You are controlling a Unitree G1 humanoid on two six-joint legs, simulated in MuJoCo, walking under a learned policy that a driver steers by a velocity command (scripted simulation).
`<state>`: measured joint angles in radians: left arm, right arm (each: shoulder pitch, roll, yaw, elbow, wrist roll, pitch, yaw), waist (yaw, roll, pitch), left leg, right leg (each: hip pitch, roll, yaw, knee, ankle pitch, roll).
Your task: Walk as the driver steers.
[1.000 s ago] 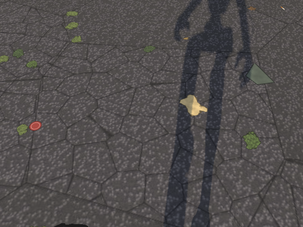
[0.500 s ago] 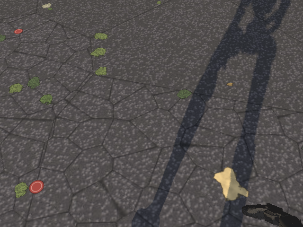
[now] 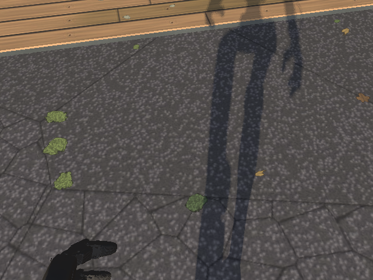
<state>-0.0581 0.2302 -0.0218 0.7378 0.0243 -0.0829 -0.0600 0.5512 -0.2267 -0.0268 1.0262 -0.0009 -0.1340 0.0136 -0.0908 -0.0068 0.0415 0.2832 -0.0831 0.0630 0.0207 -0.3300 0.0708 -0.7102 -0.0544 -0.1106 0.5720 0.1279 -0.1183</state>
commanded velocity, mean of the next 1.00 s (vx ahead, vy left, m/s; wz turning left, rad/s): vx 0.67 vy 0.00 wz -0.83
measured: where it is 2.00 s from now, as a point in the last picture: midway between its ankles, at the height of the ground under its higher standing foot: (225, 170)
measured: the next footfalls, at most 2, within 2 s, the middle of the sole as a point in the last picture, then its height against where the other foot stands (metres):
right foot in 0.08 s outside the picture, level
left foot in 0.50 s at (170, 203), level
